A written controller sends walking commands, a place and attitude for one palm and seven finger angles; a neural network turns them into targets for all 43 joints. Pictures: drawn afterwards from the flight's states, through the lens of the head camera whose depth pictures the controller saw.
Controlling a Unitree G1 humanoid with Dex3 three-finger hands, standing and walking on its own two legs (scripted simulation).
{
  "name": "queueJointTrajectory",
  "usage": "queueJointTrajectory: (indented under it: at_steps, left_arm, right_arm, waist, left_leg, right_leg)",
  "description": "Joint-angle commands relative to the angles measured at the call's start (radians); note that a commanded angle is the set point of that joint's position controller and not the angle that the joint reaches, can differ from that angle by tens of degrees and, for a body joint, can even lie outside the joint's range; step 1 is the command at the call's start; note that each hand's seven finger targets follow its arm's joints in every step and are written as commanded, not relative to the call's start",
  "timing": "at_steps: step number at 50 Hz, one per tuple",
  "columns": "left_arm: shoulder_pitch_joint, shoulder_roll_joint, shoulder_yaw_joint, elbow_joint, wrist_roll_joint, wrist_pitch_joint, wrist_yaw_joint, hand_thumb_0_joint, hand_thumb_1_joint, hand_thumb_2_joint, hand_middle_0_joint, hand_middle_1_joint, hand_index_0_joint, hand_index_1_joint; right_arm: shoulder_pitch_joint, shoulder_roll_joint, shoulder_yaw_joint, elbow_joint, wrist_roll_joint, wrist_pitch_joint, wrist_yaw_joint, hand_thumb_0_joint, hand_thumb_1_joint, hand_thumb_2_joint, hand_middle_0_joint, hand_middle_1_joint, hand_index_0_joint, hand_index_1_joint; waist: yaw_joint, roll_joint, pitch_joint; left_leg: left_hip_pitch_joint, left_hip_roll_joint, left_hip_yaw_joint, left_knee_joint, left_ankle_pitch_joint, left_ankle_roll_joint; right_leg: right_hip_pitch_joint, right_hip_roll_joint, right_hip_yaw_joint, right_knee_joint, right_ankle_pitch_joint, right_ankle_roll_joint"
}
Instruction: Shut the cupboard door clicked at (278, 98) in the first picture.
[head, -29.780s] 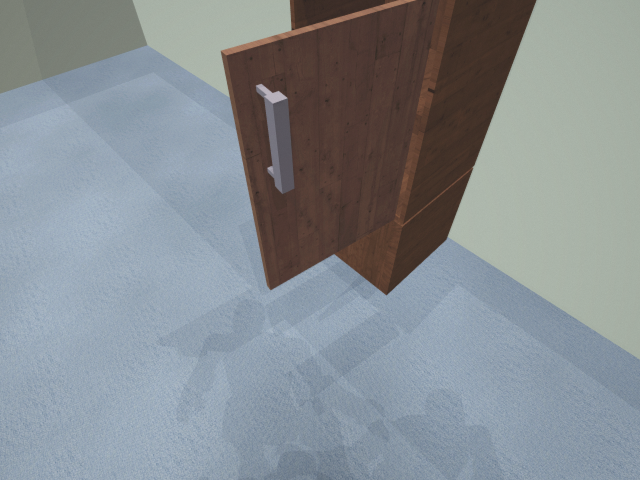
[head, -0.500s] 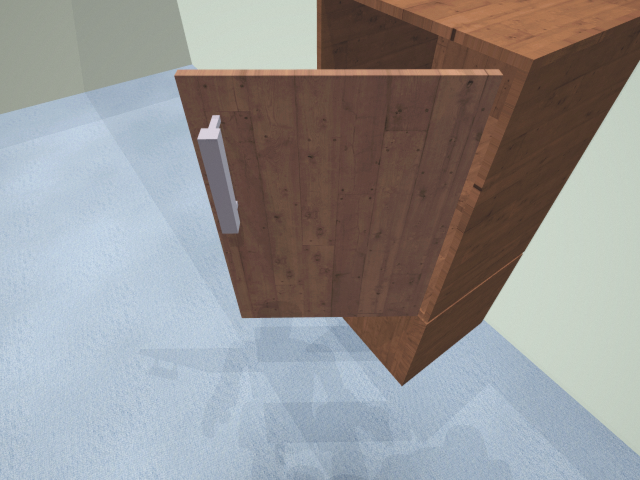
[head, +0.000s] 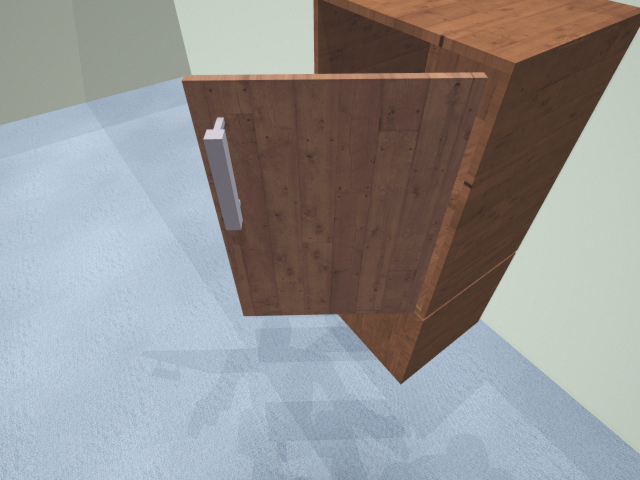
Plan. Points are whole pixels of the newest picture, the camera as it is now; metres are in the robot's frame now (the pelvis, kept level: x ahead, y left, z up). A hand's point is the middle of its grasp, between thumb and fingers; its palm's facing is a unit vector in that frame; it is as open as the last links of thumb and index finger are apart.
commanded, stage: look again from close up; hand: left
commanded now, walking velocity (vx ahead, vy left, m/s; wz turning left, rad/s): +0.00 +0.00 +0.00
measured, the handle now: (227, 176) +0.53 +0.17 +0.10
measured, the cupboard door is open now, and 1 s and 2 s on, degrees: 55 55 55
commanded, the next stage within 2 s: shuffle to correct the standing spot in 0.46 s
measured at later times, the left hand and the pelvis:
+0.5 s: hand out of the picture +0.07 +0.23 -0.16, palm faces +0.00 -0.96 -0.29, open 7.4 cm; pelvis +0.02 +0.00 +0.01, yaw +1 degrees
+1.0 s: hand out of the picture +0.02 +0.14 -0.18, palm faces +0.05 -0.99 -0.15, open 7.4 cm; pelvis +0.06 -0.03 -0.01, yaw +1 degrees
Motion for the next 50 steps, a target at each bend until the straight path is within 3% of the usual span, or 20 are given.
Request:
queueJointTrajectory:
  at_steps: [1,8,28,31,34,38,42,45,47,48,49,50]
  left_arm:
    - [-0.040,0.189,0.034,-0.052,0.002,-0.032,0.015,0.000,0.900,0.900,-0.200,-0.300,-0.200,-0.300]
    - [-0.036,0.169,0.030,-0.019,0.000,-0.036,0.020,0.000,0.900,0.900,-0.200,-0.300,-0.200,-0.300]
    - [-0.044,0.150,0.033,0.006,0.004,-0.034,0.024,0.000,0.900,0.900,-0.200,-0.300,-0.200,-0.300]
    - [0.024,0.026,0.004,0.046,0.000,-0.016,0.028,0.000,0.900,0.900,-0.200,-0.300,-0.200,-0.300]
    - [0.054,0.020,0.005,0.053,0.004,-0.005,0.026,0.000,0.900,0.900,-0.200,-0.300,-0.200,-0.300]
    - [0.100,0.000,0.014,0.045,0.011,0.002,0.019,0.000,0.900,0.900,-0.200,-0.300,-0.200,-0.300]
    - [0.154,-0.033,0.026,0.035,0.014,-0.003,0.011,0.000,0.900,0.900,-0.200,-0.300,-0.200,-0.300]
    - [0.206,-0.053,0.040,0.035,0.013,-0.007,0.011,0.000,0.900,0.900,-0.200,-0.300,-0.200,-0.300]
    - [0.265,-0.054,0.049,0.050,0.013,-0.011,0.015,0.000,0.900,0.900,-0.200,-0.300,-0.200,-0.300]
    - [0.304,-0.039,0.056,0.063,0.012,-0.014,0.021,0.000,0.900,0.900,-0.200,-0.300,-0.200,-0.300]
    - [0.346,-0.030,0.062,0.076,0.008,-0.020,0.028,0.000,0.900,0.900,-0.200,-0.300,-0.200,-0.300]
    - [0.349,-0.054,0.058,0.079,0.007,-0.024,0.035,0.000,0.900,0.900,-0.200,-0.300,-0.200,-0.300]
  right_arm:
    - [-0.053,-0.157,-0.023,-0.052,0.005,-0.025,-0.012,0.000,-0.900,-0.900,0.200,0.300,0.200,0.300]
    - [-0.075,-0.147,-0.019,-0.017,0.008,-0.030,-0.016,0.000,-0.900,-0.900,0.200,0.300,0.200,0.300]
    - [-0.123,-0.133,-0.016,0.009,0.008,-0.028,-0.021,0.000,-0.900,-0.900,0.200,0.300,0.200,0.300]
    - [-0.064,-0.004,0.015,0.042,0.002,-0.011,-0.020,0.000,-0.900,-0.900,0.200,0.300,0.200,0.300]
    - [-0.040,-0.012,0.011,0.050,-0.002,-0.002,-0.021,0.000,-0.900,-0.900,0.200,0.300,0.200,0.300]
    - [-0.012,-0.017,-0.005,0.044,-0.004,0.004,-0.025,0.000,-0.900,-0.900,0.200,0.300,0.200,0.300]
    - [0.042,-0.004,-0.022,0.045,-0.002,-0.005,-0.039,0.000,-0.900,-0.900,0.200,0.300,0.200,0.300]
    - [0.084,0.028,-0.028,0.052,-0.001,-0.012,-0.051,0.000,-0.900,-0.900,0.200,0.300,0.200,0.300]
    - [0.092,0.071,-0.024,0.051,0.001,-0.016,-0.056,0.000,-0.900,-0.900,0.200,0.300,0.200,0.300]
    - [0.098,0.107,-0.018,0.047,0.001,-0.017,-0.057,0.000,-0.900,-0.900,0.200,0.300,0.200,0.300]
    - [0.087,0.133,-0.013,0.040,0.003,-0.016,-0.057,0.000,-0.900,-0.900,0.200,0.300,0.200,0.300]
    - [0.056,0.144,-0.011,0.031,0.005,-0.013,-0.059,0.000,-0.900,-0.900,0.200,0.300,0.200,0.300]
  waist:
    - [0.008,-0.026,0.005]
    - [0.011,-0.004,-0.027]
    - [0.019,-0.006,-0.027]
    - [0.016,-0.021,-0.018]
    - [0.014,0.002,0.031]
    - [0.017,0.037,0.122]
    - [0.018,0.034,0.098]
    - [0.021,0.014,0.072]
    - [0.035,-0.082,0.061]
    - [0.043,-0.157,0.039]
    - [0.052,-0.223,0.023]
    - [0.058,-0.180,0.048]
  left_leg:
    - [-0.041,0.123,-0.144,-0.145,-0.086,0.010]
    - [0.003,0.128,-0.144,-0.147,0.015,0.007]
    - [0.048,0.136,-0.147,-0.177,0.106,0.000]
    - [0.049,0.137,-0.136,-0.189,0.014,-0.018]
    - [0.020,0.145,-0.146,-0.200,-0.128,-0.016]
    - [-0.047,0.177,-0.191,-0.235,-0.294,0.012]
    - [-0.014,0.207,-0.199,-0.184,-0.202,0.042]
    - [-0.012,0.198,-0.154,-0.078,-0.057,0.047]
    - [-0.085,0.137,-0.066,0.061,-0.017,0.023]
    - [-0.157,0.082,0.000,0.168,-0.062,0.002]
    - [-0.219,0.050,0.035,0.274,-0.185,-0.016]
    - [-0.246,0.063,0.005,0.347,-0.297,-0.020]
  right_leg:
    - [0.021,-0.088,0.125,-0.137,-0.141,-0.041]
    - [0.062,-0.093,0.112,-0.137,-0.034,-0.036]
    - [0.117,-0.097,0.083,-0.161,0.066,-0.026]
    - [0.106,-0.084,0.063,-0.166,-0.021,-0.003]
    - [0.068,-0.064,0.049,-0.129,-0.108,-0.006]
    - [0.004,-0.032,0.019,-0.060,-0.163,-0.012]
    - [-0.014,-0.018,0.005,-0.006,-0.112,-0.023]
    - [0.018,-0.025,0.030,0.005,-0.043,-0.042]
    - [0.101,-0.071,0.102,-0.041,0.039,-0.075]
    - [0.177,-0.123,0.166,-0.078,0.091,-0.107]
    - [0.223,-0.193,0.259,-0.122,0.189,-0.155]
    - [0.203,-0.232,0.285,-0.139,0.311,-0.204]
